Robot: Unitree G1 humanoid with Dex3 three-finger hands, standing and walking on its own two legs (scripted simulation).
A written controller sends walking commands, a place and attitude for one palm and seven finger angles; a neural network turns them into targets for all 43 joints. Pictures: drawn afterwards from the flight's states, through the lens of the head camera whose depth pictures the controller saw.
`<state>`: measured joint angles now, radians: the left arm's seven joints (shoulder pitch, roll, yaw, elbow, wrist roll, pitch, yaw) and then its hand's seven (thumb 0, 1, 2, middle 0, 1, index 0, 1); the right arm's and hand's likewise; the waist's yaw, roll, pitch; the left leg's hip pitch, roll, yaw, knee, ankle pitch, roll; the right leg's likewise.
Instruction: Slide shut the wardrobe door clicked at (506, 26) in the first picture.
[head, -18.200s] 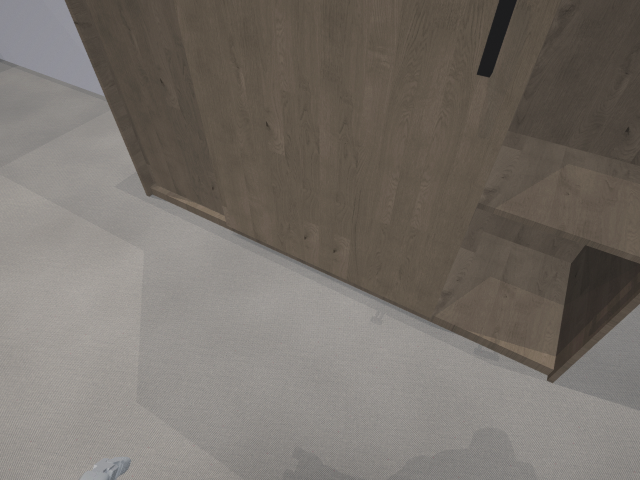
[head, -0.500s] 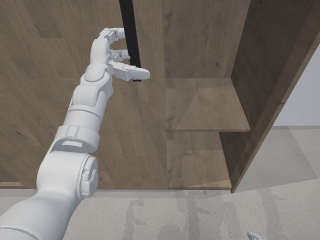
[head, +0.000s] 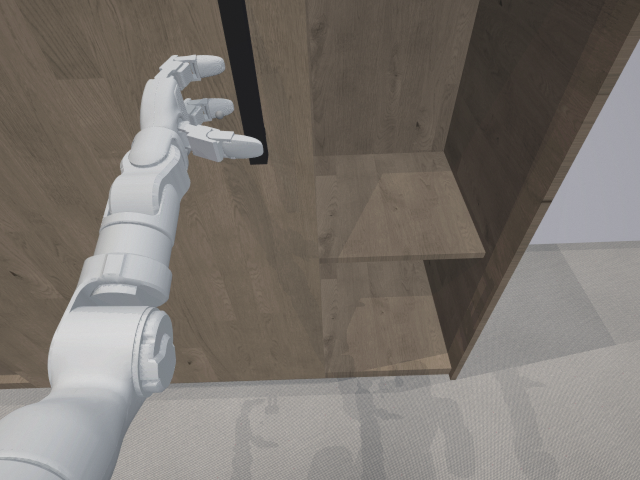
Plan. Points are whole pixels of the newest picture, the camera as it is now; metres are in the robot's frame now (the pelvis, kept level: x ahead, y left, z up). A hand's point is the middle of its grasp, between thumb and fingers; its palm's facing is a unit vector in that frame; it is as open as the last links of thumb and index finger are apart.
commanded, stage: move the hooked fingers beside the handle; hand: left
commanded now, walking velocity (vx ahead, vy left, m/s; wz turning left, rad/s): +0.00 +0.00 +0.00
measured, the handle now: (249, 79) +0.53 +0.08 +0.26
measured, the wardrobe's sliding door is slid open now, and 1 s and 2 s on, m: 0.41 0.41 0.41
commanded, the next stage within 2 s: none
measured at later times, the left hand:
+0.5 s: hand (194, 116) +0.46 +0.14 +0.25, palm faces +0.06 -1.00 +0.00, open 14.0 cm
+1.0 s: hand (187, 117) +0.46 +0.15 +0.25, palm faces +0.05 -1.00 +0.00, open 14.0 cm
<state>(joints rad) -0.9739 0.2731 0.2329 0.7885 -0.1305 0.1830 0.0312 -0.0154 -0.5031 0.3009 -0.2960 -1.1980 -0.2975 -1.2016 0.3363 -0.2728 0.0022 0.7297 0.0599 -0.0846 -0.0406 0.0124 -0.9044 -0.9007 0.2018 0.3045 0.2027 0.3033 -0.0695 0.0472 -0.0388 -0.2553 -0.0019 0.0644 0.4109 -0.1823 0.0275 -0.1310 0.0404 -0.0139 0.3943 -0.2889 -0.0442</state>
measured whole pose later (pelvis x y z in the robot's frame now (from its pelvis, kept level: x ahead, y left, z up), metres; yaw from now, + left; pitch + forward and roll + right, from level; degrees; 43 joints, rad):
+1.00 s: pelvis +0.00 +0.01 +0.00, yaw +0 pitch +1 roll +0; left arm -0.96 0.35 0.26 0.81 -0.15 0.21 -0.06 -0.01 -0.50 0.30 -0.30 -1.20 -0.30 -1.20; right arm 0.33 -0.28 0.02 0.72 0.07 -0.08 -0.05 0.01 -0.90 -0.90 0.20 0.30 0.20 0.30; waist -0.07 0.05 -0.05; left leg -0.26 -0.01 0.06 0.42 -0.19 0.04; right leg -0.13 0.03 -0.01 0.39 -0.29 -0.03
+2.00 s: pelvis +0.00 +0.00 +0.00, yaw +1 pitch +1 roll +0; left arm -0.91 0.32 0.23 0.69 -0.17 0.22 -0.06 -0.02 -0.51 0.30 -0.30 -1.20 -0.30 -1.20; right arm 0.28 -0.29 0.01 0.71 0.07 -0.09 -0.06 0.01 -0.90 -0.90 0.20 0.30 0.20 0.30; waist -0.06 0.06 -0.04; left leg -0.26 -0.01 0.05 0.43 -0.20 0.03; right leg -0.12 0.03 -0.03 0.40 -0.30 -0.04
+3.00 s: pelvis +0.00 +0.00 +0.00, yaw +1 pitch +2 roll +0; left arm -0.93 0.32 0.27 0.75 -0.16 0.18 -0.04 -0.02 -0.50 0.30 -0.30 -1.20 -0.30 -1.20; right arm 0.29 -0.27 0.02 0.70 0.06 -0.09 -0.06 0.01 -0.90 -0.90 0.20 0.30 0.20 0.30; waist -0.07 0.06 -0.03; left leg -0.27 -0.01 0.05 0.42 -0.18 0.03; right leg -0.14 0.04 -0.02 0.40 -0.29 -0.04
